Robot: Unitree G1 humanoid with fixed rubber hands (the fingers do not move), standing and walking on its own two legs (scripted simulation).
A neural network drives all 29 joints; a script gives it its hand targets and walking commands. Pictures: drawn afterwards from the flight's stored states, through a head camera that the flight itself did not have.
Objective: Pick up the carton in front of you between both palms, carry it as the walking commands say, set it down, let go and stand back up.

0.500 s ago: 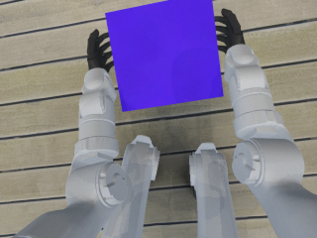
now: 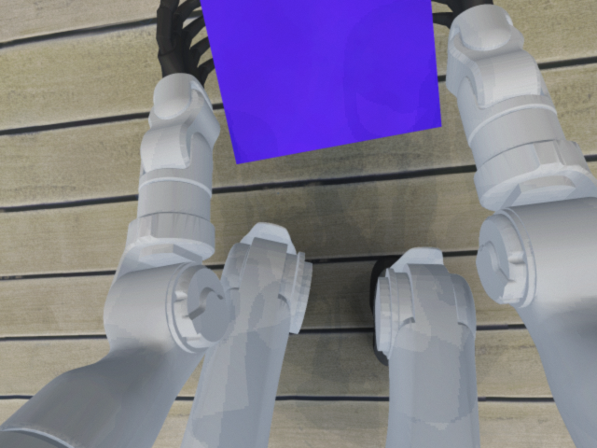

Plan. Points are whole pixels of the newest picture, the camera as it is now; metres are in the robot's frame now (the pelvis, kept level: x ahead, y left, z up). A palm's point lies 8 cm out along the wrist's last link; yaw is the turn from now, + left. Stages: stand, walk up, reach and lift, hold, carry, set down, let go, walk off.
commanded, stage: set down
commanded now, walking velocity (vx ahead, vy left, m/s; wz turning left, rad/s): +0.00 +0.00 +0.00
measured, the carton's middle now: (323, 63) +0.52 +0.05 -0.25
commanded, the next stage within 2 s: none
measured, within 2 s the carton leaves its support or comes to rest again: rests again in 0.24 s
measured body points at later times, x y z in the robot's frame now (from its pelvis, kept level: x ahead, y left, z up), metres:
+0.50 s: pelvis -0.01 +0.00 -0.02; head +0.35 -0.02 +0.25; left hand +0.49 +0.20 -0.18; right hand +0.56 -0.10 -0.20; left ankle +0.12 +0.14 -0.36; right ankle +0.09 -0.10 -0.36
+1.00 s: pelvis -0.01 -0.01 -0.02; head +0.36 -0.03 +0.24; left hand +0.49 +0.21 -0.19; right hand +0.56 -0.09 -0.21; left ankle +0.12 +0.14 -0.36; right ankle +0.09 -0.10 -0.36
